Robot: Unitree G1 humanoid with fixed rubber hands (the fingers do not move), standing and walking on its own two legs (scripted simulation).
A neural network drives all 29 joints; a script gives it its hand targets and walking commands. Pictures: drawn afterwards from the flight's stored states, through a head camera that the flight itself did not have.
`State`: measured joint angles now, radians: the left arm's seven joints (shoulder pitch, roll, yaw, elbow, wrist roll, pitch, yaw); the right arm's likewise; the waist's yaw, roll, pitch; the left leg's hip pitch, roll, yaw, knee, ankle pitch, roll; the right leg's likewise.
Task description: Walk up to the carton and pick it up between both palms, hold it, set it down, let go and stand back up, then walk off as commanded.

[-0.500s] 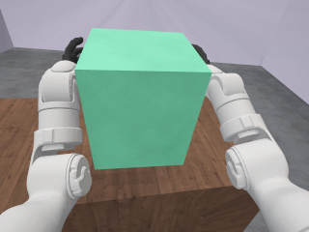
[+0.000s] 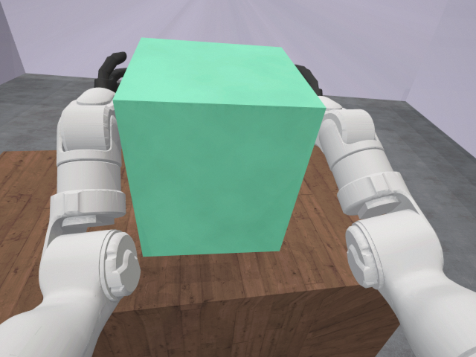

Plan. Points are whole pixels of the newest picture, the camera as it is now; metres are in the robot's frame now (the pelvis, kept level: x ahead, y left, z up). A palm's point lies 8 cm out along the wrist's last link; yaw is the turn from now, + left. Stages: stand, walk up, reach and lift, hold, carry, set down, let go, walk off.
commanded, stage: hold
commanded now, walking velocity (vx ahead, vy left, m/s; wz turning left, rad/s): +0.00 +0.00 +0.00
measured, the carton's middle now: (213, 149) +0.34 +0.01 +0.25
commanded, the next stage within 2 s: none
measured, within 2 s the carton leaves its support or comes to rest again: neither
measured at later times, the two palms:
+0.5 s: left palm (109, 108) +0.38 +0.16 +0.30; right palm (308, 114) +0.37 -0.14 +0.30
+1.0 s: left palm (108, 102) +0.39 +0.16 +0.31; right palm (307, 110) +0.38 -0.14 +0.30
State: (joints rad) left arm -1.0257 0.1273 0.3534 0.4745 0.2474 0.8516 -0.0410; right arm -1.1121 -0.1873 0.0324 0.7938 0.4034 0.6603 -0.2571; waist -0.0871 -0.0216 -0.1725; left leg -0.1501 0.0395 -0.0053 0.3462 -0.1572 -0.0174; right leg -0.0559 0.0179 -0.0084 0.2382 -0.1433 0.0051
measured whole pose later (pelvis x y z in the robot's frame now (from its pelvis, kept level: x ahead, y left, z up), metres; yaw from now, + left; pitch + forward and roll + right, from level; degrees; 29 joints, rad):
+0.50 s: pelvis +0.00 +0.00 +0.00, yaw +0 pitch -3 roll -1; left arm -0.98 0.11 0.34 0.42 0.26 0.87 -0.04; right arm -1.08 -0.19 0.04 0.76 0.43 0.66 -0.26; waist -0.09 -0.03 -0.16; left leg -0.14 0.03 0.00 0.35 -0.16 -0.01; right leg -0.04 0.01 -0.01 0.23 -0.15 0.01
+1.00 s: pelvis +0.00 +0.00 +0.00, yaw +0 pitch -2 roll -1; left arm -1.03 0.13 0.35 0.49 0.25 0.85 -0.05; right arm -1.11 -0.19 0.04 0.80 0.41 0.66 -0.26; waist -0.09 -0.02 -0.17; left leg -0.15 0.04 0.00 0.35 -0.16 -0.02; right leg -0.05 0.02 -0.01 0.23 -0.14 0.01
